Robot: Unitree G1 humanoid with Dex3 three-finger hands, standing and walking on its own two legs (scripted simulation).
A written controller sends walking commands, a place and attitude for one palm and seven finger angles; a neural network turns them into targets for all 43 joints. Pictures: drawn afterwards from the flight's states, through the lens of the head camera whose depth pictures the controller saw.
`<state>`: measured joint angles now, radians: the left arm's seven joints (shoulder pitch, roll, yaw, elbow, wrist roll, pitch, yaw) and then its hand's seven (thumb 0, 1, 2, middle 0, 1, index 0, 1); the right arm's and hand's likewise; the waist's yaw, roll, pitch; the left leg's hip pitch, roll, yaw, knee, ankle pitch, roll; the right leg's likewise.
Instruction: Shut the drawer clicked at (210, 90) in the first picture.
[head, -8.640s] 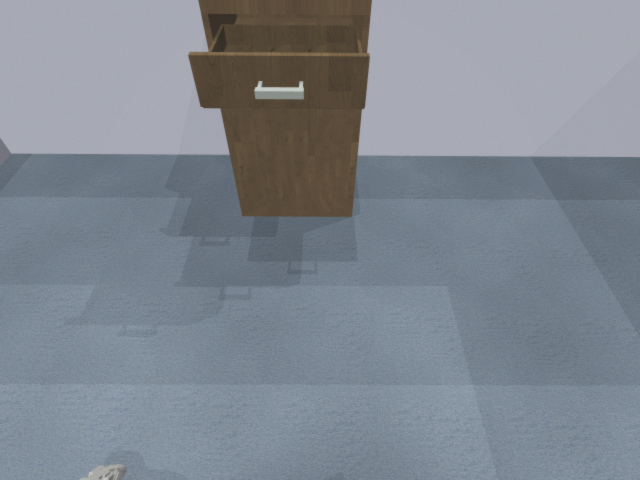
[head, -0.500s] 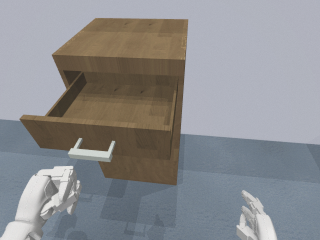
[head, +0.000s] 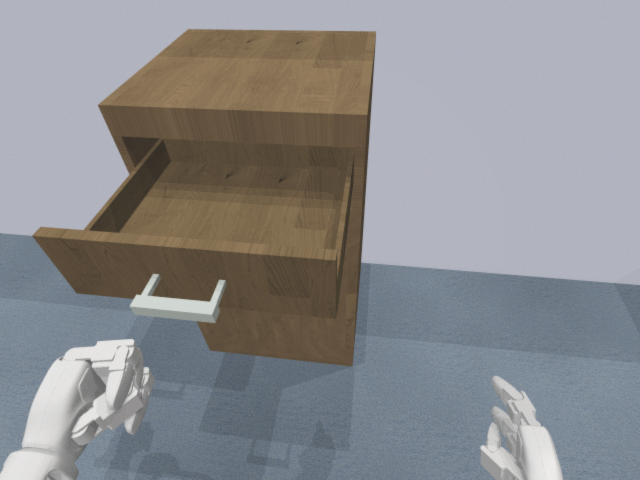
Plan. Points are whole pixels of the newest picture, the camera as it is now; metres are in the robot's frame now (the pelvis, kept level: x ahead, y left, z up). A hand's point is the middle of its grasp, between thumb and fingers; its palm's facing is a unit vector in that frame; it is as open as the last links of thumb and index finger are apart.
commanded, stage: bring the fist close to the handle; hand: left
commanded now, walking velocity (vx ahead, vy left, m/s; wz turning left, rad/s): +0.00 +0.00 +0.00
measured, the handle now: (181, 296) +0.36 +0.25 +0.02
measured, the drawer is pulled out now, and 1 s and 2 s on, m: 0.28 0.28 0.23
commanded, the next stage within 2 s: push the drawer shut in 1.20 s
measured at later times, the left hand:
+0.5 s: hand (169, 378) +0.22 +0.20 +0.05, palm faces -0.02 -1.00 -0.06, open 3.3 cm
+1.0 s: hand (197, 358) +0.26 +0.19 +0.03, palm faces -0.04 -1.00 -0.06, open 3.3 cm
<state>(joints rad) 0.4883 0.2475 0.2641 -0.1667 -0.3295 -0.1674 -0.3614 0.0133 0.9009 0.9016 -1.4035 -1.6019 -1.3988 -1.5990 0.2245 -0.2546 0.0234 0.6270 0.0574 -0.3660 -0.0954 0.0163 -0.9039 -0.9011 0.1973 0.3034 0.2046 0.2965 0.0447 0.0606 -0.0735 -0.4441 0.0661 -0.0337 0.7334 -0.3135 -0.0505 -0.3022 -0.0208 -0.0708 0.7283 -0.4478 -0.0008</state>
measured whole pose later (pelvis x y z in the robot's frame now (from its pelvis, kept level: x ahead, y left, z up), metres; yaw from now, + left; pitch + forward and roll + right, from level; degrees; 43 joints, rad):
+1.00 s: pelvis -0.02 +0.01 -0.04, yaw -1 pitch +11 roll -1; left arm 0.17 0.24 0.20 0.13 -0.26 -0.32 -0.26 0.02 0.90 0.90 -1.40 -1.60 -1.40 -1.60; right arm 0.24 -0.25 0.02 0.58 0.03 -0.19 -0.05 0.01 -0.90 -0.90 0.20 0.30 0.21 0.30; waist -0.02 0.04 -0.10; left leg -0.79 0.07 -0.02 0.99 -0.39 -0.04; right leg -0.66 -0.03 -0.04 1.00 -0.53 0.01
